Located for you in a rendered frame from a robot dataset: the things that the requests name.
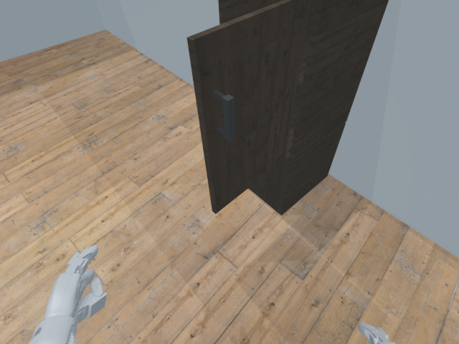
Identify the robot left hand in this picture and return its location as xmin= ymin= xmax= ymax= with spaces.
xmin=44 ymin=245 xmax=107 ymax=324

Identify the cupboard door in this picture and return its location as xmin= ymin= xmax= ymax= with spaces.
xmin=187 ymin=0 xmax=311 ymax=214

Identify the robot right hand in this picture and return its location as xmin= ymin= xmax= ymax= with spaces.
xmin=358 ymin=322 xmax=396 ymax=344

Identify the robot left forearm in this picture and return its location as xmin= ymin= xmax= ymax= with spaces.
xmin=28 ymin=315 xmax=77 ymax=344

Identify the handle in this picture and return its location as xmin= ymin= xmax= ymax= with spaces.
xmin=213 ymin=90 xmax=235 ymax=143

